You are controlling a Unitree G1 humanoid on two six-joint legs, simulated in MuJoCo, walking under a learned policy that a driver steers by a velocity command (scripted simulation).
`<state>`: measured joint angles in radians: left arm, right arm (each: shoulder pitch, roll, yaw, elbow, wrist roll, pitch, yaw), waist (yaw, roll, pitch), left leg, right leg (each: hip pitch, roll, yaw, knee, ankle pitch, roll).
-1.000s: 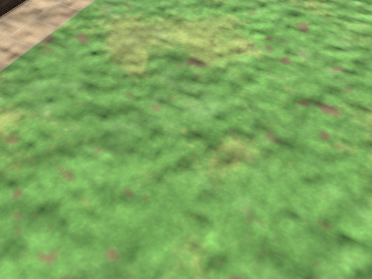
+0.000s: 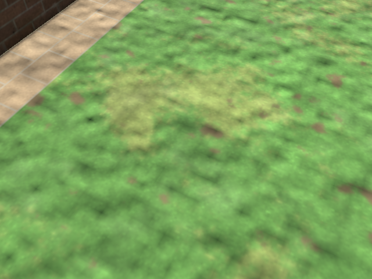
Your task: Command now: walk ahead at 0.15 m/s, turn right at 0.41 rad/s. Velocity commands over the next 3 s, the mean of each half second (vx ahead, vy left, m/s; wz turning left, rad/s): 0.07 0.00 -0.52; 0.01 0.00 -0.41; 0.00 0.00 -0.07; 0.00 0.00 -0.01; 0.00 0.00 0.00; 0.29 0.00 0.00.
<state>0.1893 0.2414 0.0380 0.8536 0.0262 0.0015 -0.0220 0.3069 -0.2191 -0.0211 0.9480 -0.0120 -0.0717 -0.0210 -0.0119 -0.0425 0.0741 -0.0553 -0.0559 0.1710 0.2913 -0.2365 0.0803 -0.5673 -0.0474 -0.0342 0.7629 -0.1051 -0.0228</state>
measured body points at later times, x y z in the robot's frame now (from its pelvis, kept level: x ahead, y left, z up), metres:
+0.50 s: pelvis +0.06 +0.00 -0.01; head +0.09 -0.02 +0.44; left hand +0.22 +0.25 -0.13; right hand +0.11 -0.29 -0.14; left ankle +0.11 +0.14 -0.71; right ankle +0.12 -0.09 -0.74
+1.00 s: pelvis +0.05 +0.02 -0.01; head +0.08 +0.01 +0.44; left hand +0.29 +0.19 -0.13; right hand +0.00 -0.25 -0.13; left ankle +0.10 +0.12 -0.74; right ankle -0.02 -0.06 -0.75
